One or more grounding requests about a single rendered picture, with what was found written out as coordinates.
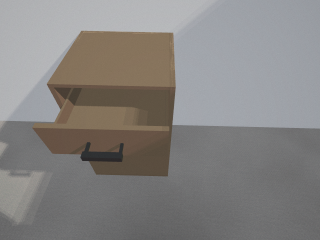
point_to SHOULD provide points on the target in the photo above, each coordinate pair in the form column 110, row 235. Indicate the drawer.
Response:
column 105, row 118

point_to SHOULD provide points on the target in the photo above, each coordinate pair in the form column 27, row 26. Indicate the cabinet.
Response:
column 121, row 60

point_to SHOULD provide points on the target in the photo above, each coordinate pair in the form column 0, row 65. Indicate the handle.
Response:
column 87, row 155

